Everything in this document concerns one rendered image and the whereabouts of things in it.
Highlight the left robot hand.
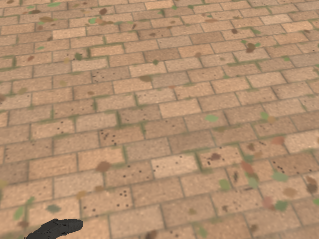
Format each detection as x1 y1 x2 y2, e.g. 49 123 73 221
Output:
24 218 84 239

